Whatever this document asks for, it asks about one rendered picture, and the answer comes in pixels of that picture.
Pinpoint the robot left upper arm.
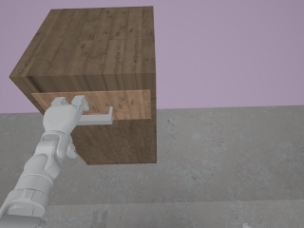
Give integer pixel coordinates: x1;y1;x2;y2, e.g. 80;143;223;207
0;214;46;228

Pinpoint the cabinet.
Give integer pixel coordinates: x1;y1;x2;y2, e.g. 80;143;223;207
9;6;157;165

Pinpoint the handle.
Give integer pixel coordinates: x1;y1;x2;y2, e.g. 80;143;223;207
77;106;113;125

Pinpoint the left robot hand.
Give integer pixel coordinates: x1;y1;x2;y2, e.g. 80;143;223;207
43;95;89;159

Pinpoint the left robot forearm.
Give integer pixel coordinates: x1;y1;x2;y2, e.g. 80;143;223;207
0;130;70;218

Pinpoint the drawer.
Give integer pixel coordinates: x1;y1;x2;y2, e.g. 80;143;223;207
31;89;151;120

